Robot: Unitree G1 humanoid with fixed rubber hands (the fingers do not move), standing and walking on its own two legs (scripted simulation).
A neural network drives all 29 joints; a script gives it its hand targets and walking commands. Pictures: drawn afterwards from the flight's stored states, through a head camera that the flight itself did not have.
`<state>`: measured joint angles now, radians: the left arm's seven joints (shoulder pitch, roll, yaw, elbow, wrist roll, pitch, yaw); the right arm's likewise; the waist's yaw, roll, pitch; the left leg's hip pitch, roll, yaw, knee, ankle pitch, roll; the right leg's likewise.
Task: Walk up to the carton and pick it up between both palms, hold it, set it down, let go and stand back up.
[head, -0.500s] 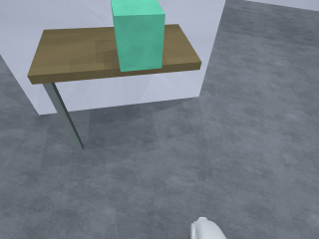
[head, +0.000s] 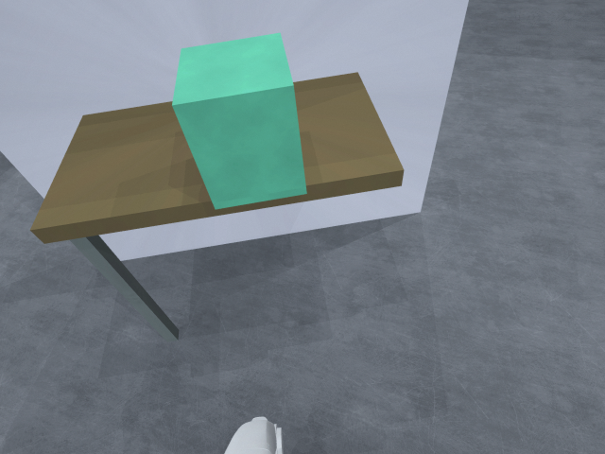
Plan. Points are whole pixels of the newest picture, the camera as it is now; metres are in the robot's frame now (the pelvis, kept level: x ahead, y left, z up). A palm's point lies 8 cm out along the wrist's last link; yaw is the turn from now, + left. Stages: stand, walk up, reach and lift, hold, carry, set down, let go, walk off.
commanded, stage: walk up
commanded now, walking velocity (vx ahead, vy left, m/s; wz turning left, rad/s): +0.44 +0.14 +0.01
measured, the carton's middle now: (246, 124) +0.71 +0.17 +0.04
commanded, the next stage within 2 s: none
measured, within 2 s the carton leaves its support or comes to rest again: neither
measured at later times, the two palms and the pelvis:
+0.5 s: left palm (160, 390) +0.24 +0.30 -0.15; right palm (454, 430) +0.18 -0.17 -0.14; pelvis +0.19 +0.07 +0.00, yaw -1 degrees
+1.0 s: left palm (177, 373) +0.27 +0.28 -0.15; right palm (466, 379) +0.26 -0.21 -0.16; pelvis +0.23 +0.03 -0.01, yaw +0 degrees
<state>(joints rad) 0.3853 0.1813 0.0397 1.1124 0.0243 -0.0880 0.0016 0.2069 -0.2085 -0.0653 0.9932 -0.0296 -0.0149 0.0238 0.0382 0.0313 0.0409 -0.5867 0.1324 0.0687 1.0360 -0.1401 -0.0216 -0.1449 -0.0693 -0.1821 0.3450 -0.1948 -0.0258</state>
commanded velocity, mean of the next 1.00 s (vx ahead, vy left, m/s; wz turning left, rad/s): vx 0.12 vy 0.02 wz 0.00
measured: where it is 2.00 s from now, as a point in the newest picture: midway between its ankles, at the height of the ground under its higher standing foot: (298, 453)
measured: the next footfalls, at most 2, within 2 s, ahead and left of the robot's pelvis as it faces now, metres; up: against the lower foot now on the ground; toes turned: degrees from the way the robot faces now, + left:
left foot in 0.26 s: +0.26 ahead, +0.18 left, +0.00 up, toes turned +7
right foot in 0.64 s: +0.32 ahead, -0.07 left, +0.00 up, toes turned -7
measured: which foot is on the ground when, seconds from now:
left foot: up 0.00-0.24, down 0.26-1.00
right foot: down 0.00-0.26, up 0.28-0.62, down 0.64-1.00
